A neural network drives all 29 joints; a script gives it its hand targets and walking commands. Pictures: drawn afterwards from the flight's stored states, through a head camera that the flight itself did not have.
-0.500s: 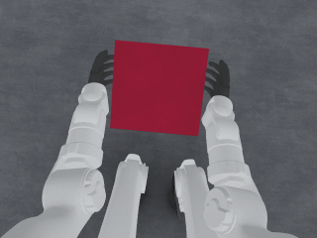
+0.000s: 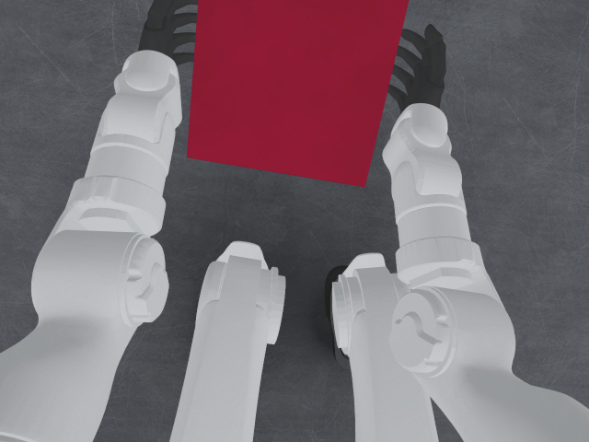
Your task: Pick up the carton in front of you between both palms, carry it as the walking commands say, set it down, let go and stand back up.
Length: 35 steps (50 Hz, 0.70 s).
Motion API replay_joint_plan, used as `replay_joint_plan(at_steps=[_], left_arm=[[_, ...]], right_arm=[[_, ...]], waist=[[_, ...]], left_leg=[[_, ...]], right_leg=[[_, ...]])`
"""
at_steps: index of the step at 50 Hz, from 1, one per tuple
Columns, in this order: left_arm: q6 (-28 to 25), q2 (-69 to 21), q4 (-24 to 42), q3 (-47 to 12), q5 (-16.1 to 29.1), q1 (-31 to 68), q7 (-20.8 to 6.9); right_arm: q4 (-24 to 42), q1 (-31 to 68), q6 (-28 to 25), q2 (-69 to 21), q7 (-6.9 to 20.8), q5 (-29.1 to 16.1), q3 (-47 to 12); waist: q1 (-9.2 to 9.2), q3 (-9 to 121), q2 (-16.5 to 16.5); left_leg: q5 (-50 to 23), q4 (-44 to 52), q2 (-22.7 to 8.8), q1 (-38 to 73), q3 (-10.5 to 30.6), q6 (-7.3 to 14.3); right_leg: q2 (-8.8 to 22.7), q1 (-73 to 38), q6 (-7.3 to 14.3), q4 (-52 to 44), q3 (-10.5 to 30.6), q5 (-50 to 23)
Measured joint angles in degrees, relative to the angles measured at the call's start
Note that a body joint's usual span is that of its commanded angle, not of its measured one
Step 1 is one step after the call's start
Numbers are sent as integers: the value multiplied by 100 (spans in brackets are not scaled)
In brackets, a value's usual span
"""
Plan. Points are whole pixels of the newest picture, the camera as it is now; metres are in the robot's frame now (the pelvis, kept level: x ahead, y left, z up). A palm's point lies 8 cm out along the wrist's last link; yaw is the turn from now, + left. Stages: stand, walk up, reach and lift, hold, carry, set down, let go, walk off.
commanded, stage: set down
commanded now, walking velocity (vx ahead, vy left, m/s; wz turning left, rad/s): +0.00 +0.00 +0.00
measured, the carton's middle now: (291, 86) +0.53 +0.06 -0.24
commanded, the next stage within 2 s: none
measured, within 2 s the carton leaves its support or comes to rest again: rests again in 0.86 s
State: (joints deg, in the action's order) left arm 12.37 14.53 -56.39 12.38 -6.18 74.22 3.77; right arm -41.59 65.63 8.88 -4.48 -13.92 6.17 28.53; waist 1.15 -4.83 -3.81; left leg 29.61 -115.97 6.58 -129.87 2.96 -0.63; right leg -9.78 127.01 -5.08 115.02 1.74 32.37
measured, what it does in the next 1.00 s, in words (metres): stands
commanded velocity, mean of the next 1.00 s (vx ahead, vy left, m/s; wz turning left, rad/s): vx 0.00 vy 0.00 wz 0.00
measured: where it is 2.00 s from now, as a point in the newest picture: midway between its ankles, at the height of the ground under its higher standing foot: (290, 329)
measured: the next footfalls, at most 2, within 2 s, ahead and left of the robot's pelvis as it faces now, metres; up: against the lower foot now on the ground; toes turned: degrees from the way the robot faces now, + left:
none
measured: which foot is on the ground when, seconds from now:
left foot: down 0.00-1.00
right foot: down 0.00-1.00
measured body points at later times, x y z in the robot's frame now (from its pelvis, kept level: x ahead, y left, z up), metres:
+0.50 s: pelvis +0.00 +0.00 -0.03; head +0.34 +0.05 +0.26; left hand +0.54 +0.21 -0.18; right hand +0.53 -0.10 -0.18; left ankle +0.11 +0.11 -0.38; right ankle +0.11 -0.12 -0.38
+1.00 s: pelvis +0.01 +0.00 -0.04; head +0.36 +0.05 +0.24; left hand +0.55 +0.21 -0.20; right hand +0.55 -0.10 -0.20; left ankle +0.11 +0.11 -0.38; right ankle +0.11 -0.12 -0.38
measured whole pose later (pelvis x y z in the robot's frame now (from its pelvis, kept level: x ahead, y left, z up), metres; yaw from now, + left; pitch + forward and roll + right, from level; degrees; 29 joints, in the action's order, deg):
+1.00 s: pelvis +0.01 +0.00 -0.04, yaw -2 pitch +41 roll -4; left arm 7.1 17.5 -64.5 18.5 -9.5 81.2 -3.2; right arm -51.3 73.4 5.5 0.9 -5.5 8.6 31.3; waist 1.9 -11.4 -4.2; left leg 34.5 -125.1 3.0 -131.5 1.2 1.3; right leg -10.5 129.3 -4.8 123.6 0.7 35.9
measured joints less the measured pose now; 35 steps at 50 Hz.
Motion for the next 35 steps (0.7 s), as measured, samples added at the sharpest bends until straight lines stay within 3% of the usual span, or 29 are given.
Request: replay_joint_plan(at_steps=[10,35], left_arm=[[-41,243,-260,-385,482,321,-43],[-225,304,-734,482,-314,680,-635]], right_arm=[[-107,182,20,257,-130,-435,-298],[-735,689,-77,355,549,162,208]], waist=[[100,-534,52],[77,-665,-55]], left_leg=[[249,-656,-143,-63,-122,99],[299,-803,-274,-79,-101,74]], right_leg=[[-143,84,-98,614,13,193],[-145,175,21,758,-96,154]])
